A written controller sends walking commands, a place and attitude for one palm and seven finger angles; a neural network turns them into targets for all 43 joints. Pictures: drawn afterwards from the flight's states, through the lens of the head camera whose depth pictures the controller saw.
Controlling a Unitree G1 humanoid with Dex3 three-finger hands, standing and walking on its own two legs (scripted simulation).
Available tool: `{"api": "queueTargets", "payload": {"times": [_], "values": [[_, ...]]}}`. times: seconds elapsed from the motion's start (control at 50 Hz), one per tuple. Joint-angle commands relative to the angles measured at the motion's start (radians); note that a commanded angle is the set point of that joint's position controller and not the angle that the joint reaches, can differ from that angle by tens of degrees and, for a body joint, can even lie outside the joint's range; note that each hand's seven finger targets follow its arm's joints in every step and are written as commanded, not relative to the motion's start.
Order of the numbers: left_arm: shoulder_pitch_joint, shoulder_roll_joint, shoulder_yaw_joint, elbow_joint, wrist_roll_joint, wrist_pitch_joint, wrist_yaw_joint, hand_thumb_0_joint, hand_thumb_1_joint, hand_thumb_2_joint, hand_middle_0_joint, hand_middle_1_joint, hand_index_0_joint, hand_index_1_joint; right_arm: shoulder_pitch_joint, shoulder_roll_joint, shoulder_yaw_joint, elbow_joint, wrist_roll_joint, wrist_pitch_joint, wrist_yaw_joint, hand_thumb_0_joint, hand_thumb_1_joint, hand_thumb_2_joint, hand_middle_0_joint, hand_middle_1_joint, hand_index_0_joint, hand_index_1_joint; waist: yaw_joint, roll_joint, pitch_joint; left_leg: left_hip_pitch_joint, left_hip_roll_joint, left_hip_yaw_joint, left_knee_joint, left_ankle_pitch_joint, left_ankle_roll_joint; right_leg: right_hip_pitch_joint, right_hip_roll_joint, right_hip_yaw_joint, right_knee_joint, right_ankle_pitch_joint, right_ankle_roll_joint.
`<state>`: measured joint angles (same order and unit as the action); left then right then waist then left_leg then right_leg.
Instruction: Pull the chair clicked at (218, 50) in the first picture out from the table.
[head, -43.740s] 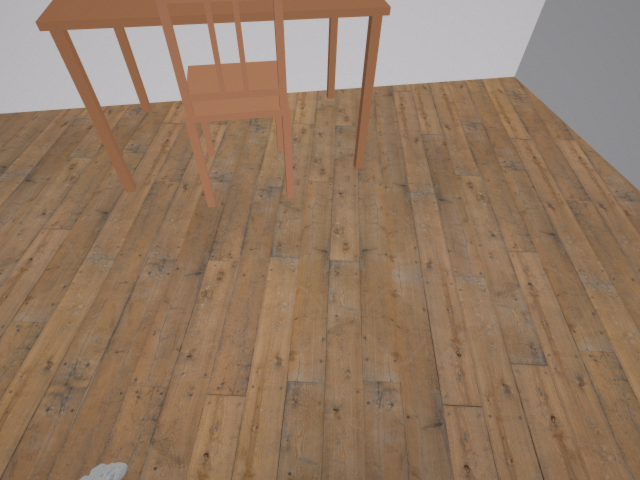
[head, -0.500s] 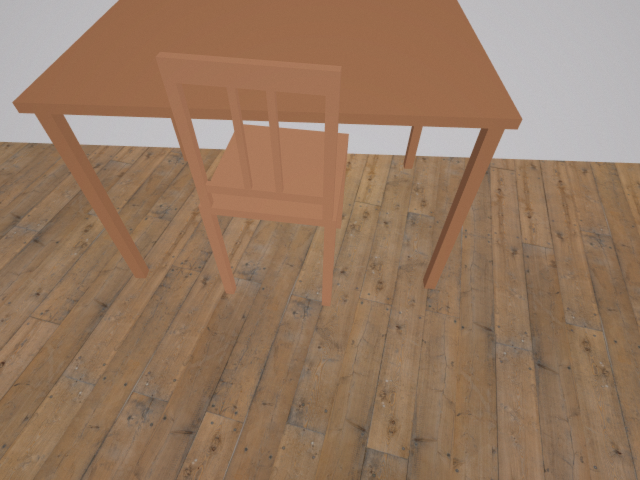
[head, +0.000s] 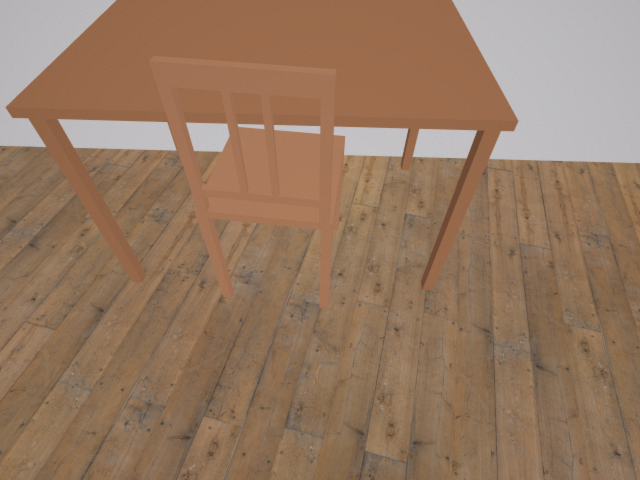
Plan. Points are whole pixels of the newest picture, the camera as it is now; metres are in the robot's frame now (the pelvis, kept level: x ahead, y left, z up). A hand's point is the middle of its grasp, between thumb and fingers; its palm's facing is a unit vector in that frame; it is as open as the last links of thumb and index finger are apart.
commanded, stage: look to check the result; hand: left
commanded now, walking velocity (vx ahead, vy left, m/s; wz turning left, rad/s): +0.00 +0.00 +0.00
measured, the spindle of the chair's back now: (236, 145) +0.83 +0.23 -0.09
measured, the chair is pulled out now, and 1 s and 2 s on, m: -0.09 -0.09 -0.09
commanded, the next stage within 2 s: take the last steps up to it in 0.10 s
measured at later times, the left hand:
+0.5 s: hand out of the picture +0.01 +0.18 -0.19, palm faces +0.05 -0.99 -0.16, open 7.4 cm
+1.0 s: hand (207, 453) +0.19 +0.18 -0.19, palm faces +0.04 -0.98 -0.19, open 7.3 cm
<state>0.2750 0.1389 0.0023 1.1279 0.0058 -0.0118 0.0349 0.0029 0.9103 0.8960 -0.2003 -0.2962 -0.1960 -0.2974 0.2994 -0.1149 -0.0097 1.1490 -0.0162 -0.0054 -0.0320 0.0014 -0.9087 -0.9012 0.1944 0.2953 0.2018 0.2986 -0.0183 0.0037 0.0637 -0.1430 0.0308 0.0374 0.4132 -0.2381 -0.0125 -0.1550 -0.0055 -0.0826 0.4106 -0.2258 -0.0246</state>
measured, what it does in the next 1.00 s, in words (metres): walks ahead: right foot, then left foot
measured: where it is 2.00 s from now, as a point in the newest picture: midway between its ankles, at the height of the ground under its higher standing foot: outside the picture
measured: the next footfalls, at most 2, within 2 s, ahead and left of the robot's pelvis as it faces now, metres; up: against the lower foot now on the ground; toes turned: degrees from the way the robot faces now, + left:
right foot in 0.74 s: +0.16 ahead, -0.11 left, +0.00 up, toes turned -2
left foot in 0.96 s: +0.26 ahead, +0.10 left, +0.00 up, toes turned +3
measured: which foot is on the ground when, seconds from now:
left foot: down 0.00-0.74, up 0.76-0.94, down 0.96-1.00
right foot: down 0.00-0.54, up 0.56-0.72, down 0.74-1.00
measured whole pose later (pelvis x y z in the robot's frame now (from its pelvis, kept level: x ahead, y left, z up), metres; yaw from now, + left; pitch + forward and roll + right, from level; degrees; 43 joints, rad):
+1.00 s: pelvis +0.17 +0.00 -0.02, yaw +0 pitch +0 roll +1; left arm 0.28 0.18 0.07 1.02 0.02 -0.01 0.00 0.00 0.93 0.90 -0.20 -0.30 -0.20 -0.30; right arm 0.27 -0.16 -0.06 0.99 -0.04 -0.06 -0.01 0.00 -0.91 -0.90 0.19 0.30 0.20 0.30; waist -0.03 -0.03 0.05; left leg -0.30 0.07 0.07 0.63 -0.33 -0.02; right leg -0.30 -0.02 -0.05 0.83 -0.50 -0.04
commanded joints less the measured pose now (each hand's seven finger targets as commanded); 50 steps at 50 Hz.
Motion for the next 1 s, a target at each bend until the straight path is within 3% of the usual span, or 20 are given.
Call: {"api": "queueTargets", "payload": {"times": [0.0,0.22,0.34,0.46,0.5,0.52,0.54,0.56,0.62,0.66,0.68,0.7,0.72,0.74,0.8,0.88,0.9,0.92,0.94,0.98], "values": [[0.066,0.099,0.017,-0.025,-0.003,-0.01,0.006,0.0,0.9,0.9,-0.2,-0.3,-0.2,-0.3,0.094,-0.088,-0.01,-0.007,-0.001,-0.003,-0.008,0.0,-0.9,-0.9,0.2,0.3,0.2,0.3,0.004,0.007,0.034,-0.027,0.062,-0.059,-0.071,0.129,0.041,-0.036,-0.096,0.103,-0.101,0.066,-0.023],[0.066,0.101,0.018,-0.026,-0.003,-0.011,0.006,0.0,0.9,0.9,-0.2,-0.3,-0.2,-0.3,0.094,-0.092,-0.008,-0.003,0.0,-0.007,-0.009,0.0,-0.9,-0.9,0.2,0.3,0.2,0.3,0.004,0.001,0.012,-0.007,0.066,-0.059,-0.072,0.163,0.043,-0.025,-0.096,0.106,-0.089,0.108,-0.023],[0.08,0.128,0.044,-0.049,0.01,0.004,-0.006,0.0,0.9,0.9,-0.2,-0.3,-0.2,-0.3,0.12,-0.092,-0.027,-0.018,-0.014,0.013,0.007,0.0,-0.9,-0.9,0.2,0.3,0.2,0.3,0.006,-0.059,0.111,-0.144,0.015,-0.02,0.0,-0.223,0.057,-0.103,-0.104,0.149,-0.116,-0.413,-0.069],[0.091,0.128,0.07,-0.082,0.009,-0.009,-0.018,0.0,0.9,0.9,-0.2,-0.3,-0.2,-0.3,0.154,-0.068,-0.032,-0.037,-0.012,-0.018,0.011,0.0,-0.9,-0.9,0.2,0.3,0.2,0.3,-0.009,-0.034,0.09,-0.133,0.003,0.009,0.1,-0.116,0.069,-0.108,-0.134,0.168,-0.022,-0.321,-0.118],[0.061,0.101,0.071,-0.105,0.01,-0.013,-0.024,0.0,0.9,0.9,-0.2,-0.3,-0.2,-0.3,0.23,-0.104,-0.038,-0.015,-0.015,-0.033,0.004,0.0,-0.9,-0.9,0.2,0.3,0.2,0.3,-0.036,0.122,0.073,-0.012,0.086,-0.123,0.006,0.022,0.111,-0.192,-0.049,0.051,0.195,-0.149,-0.079],[0.031,0.082,0.066,-0.129,0.01,-0.016,-0.027,0.0,0.9,0.9,-0.2,-0.3,-0.2,-0.3,0.292,-0.143,-0.05,0.004,-0.021,-0.038,-0.004,0.0,-0.9,-0.9,0.2,0.3,0.2,0.3,-0.058,0.234,0.05,0.113,0.186,-0.28,-0.044,0.144,0.169,-0.316,0.002,-0.033,0.378,-0.114,-0.051],[-0.038,0.073,0.057,-0.164,0.01,-0.023,-0.026,0.0,0.9,0.9,-0.2,-0.3,-0.2,-0.3,0.354,-0.15,-0.054,0.015,-0.023,-0.041,-0.014,0.0,-0.9,-0.9,0.2,0.3,0.2,0.3,-0.083,0.275,0.056,0.245,0.267,-0.405,-0.073,0.362,0.243,-0.485,0.017,-0.041,0.502,-0.25,-0.039],[-0.111,0.078,0.055,-0.195,0.009,-0.026,-0.026,0.0,0.9,0.9,-0.2,-0.3,-0.2,-0.3,0.383,-0.155,-0.053,0.021,-0.026,-0.04,-0.017,0.0,-0.9,-0.9,0.2,0.3,0.2,0.3,-0.1,0.208,0.079,0.261,0.311,-0.431,-0.075,0.5,0.277,-0.545,-0.013,0.0,0.573,-0.345,-0.043],[-0.111,0.07,0.06,-0.224,0.002,-0.023,-0.042,0.0,0.9,0.9,-0.2,-0.3,-0.2,-0.3,0.258,-0.175,-0.053,-0.028,-0.027,-0.049,-0.015,0.0,-0.9,-0.9,0.2,0.3,0.2,0.3,-0.031,0.164,0.093,0.053,0.281,-0.308,-0.092,0.285,0.222,-0.366,-0.062,0.044,0.454,-0.29,-0.043],[0.038,0.078,0.073,-0.181,0.005,-0.021,-0.055,0.0,0.9,0.9,-0.2,-0.3,-0.2,-0.3,0.164,-0.171,-0.043,-0.057,-0.021,-0.047,-0.013,0.0,-0.9,-0.9,0.2,0.3,0.2,0.3,0.057,0.118,0.04,-0.125,0.176,-0.16,0.012,0.187,0.155,-0.032,0.005,-0.035,0.202,-0.114,-0.039],[0.169,0.118,0.088,-0.136,0.007,-0.026,-0.05,0.0,0.9,0.9,-0.2,-0.3,-0.2,-0.3,0.153,-0.157,-0.043,-0.068,-0.01,-0.048,-0.009,0.0,-0.9,-0.9,0.2,0.3,0.2,0.3,0.109,-0.014,-0.007,-0.259,0.089,-0.084,0.188,0.117,0.122,0.199,-0.009,0.03,0.101,-0.074,-0.055],[0.299,0.193,0.107,-0.097,0.008,-0.037,-0.032,0.0,0.9,0.9,-0.2,-0.3,-0.2,-0.3,0.131,-0.104,-0.04,-0.102,0.006,-0.05,-0.001,0.0,-0.9,-0.9,0.2,0.3,0.2,0.3,0.146,-0.267,-0.028,-0.449,-0.038,0.036,0.458,-0.126,0.069,0.312,-0.248,0.397,-0.069,-0.133,-0.143],[0.305,0.223,0.108,-0.099,0.005,-0.029,-0.024,0.0,0.9,0.9,-0.2,-0.3,-0.2,-0.3,0.072,-0.107,-0.05,-0.134,0.007,-0.042,0.003,0.0,-0.9,-0.9,0.2,0.3,0.2,0.3,0.141,-0.297,0.004,-0.52,-0.04,-0.003,0.719,-0.38,0.062,0.242,-0.408,0.623,-0.195,-0.155,-0.246],[0.223,0.205,0.103,-0.129,0.007,-0.022,-0.015,0.0,0.9,0.9,-0.2,-0.3,-0.2,-0.3,0.035,-0.104,-0.056,-0.152,0.004,-0.034,0.008,0.0,-0.9,-0.9,0.2,0.3,0.2,0.3,0.104,-0.144,0.053,-0.547,0.01,-0.054,0.784,-0.373,0.057,0.129,-0.422,0.621,-0.212,-0.295,-0.289],[0.012,0.141,0.092,-0.192,0.027,-0.031,-0.002,0.0,0.9,0.9,-0.2,-0.3,-0.2,-0.3,0.025,-0.064,-0.056,-0.158,-0.006,-0.012,0.024,0.0,-0.9,-0.9,0.2,0.3,0.2,0.3,0.001,-0.14,0.094,-0.391,0.098,-0.096,0.623,-0.276,0.048,-0.17,-0.358,0.406,-0.216,-0.245,-0.232],[-0.023,0.156,0.1,-0.183,0.009,-0.033,-0.026,0.0,0.9,0.9,-0.2,-0.3,-0.2,-0.3,0.183,-0.044,-0.043,-0.095,-0.014,-0.031,0.031,0.0,-0.9,-0.9,0.2,0.3,0.2,0.3,-0.054,-0.011,-0.008,0.049,-0.013,0.084,0.084,0.013,0.013,-0.242,-0.153,0.125,-0.002,-0.13,-0.122],[-0.005,0.117,0.09,-0.184,0.006,-0.029,-0.032,0.0,0.9,0.9,-0.2,-0.3,-0.2,-0.3,0.235,-0.102,-0.053,-0.077,-0.021,-0.044,0.026,0.0,-0.9,-0.9,0.2,0.3,0.2,0.3,-0.063,0.155,-0.024,0.131,0.067,-0.055,-0.007,0.027,0.044,-0.303,-0.077,0.077,0.189,-0.134,-0.08],[-0.017,0.082,0.078,-0.208,0.004,-0.028,-0.037,0.0,0.9,0.9,-0.2,-0.3,-0.2,-0.3,0.303,-0.204,-0.077,-0.076,-0.035,-0.051,0.016,0.0,-0.9,-0.9,0.2,0.3,0.2,0.3,-0.09,0.358,-0.051,0.211,0.303,-0.391,-0.121,0.001,0.163,-0.463,0.011,-0.028,0.46,-0.277,-0.022],[-0.08,0.11,0.074,-0.245,0.005,-0.032,-0.037,0.0,0.9,0.9,-0.2,-0.3,-0.2,-0.3,0.321,-0.239,-0.088,-0.099,-0.031,-0.038,0.002,0.0,-0.9,-0.9,0.2,0.3,0.2,0.3,-0.106,0.197,-0.051,0.18,0.411,-0.537,-0.157,0.013,0.271,-0.503,-0.005,0.032,0.605,-0.385,-0.025],[-0.171,0.08,0.067,-0.261,-0.002,-0.036,-0.034,0.0,0.9,0.9,-0.2,-0.3,-0.2,-0.3,0.218,-0.228,-0.078,-0.119,-0.038,-0.049,-0.003,0.0,-0.9,-0.9,0.2,0.3,0.2,0.3,-0.071,0.17,0.018,0.111,0.372,-0.412,-0.066,0.55,0.261,-0.509,-0.07,0.097,0.6,-0.364,-0.012]]}}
